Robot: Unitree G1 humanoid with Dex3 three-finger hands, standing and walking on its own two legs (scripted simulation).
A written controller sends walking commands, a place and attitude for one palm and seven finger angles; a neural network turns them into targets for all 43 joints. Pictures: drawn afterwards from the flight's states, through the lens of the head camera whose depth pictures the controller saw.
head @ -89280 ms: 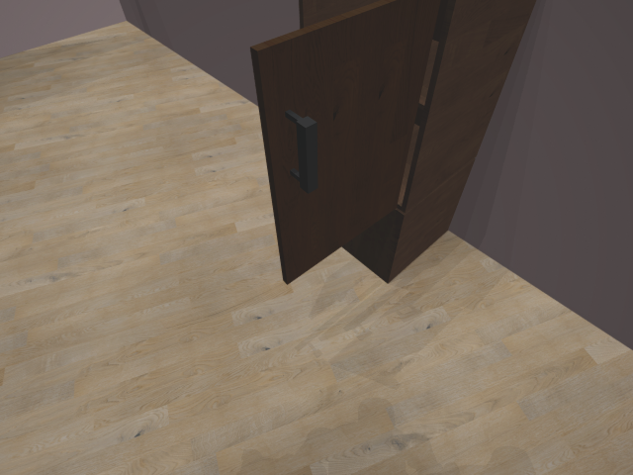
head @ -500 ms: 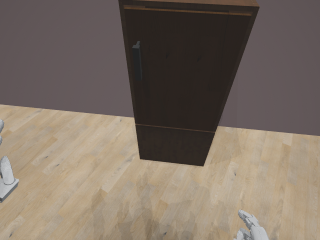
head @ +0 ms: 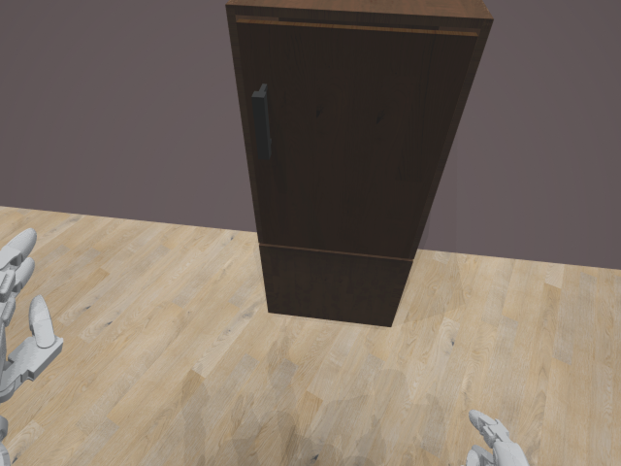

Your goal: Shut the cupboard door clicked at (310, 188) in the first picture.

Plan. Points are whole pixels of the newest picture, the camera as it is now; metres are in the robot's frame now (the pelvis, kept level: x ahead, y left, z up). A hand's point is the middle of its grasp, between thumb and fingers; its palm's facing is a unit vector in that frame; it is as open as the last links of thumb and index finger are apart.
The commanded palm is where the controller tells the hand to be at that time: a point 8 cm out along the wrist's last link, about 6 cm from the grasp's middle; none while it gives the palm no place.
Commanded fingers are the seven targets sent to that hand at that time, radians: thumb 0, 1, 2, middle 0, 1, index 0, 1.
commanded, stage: let the arm hang, fingers relaxed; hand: left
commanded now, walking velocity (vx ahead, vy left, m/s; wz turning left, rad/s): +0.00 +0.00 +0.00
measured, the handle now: (264, 122) +0.73 +0.14 +0.07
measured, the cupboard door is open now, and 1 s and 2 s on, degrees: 0 0 0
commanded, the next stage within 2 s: look to check the result in 1.08 s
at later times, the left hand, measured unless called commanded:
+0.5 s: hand out of the picture -0.09 +0.20 -0.17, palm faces +0.06 -0.98 -0.20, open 7.2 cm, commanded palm none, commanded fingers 0.00 0.90 0.90 -0.20 -0.30 -0.20 -0.30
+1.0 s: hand out of the picture -0.07 +0.16 -0.17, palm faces +0.05 -0.99 -0.14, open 7.4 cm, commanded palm none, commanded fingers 0.00 0.90 0.90 -0.20 -0.30 -0.20 -0.30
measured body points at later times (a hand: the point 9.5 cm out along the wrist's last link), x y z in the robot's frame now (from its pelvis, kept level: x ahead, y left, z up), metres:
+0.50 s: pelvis -0.03 +0.02 +0.00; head +0.00 +0.03 +0.45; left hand -0.09 +0.25 -0.16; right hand -0.02 -0.22 -0.15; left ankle +0.05 +0.09 -0.74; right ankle -0.06 -0.08 -0.74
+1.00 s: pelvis -0.03 +0.02 +0.00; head -0.03 +0.02 +0.45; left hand -0.07 +0.22 -0.16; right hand -0.04 -0.20 -0.16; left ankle +0.05 +0.09 -0.74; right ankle -0.06 -0.08 -0.74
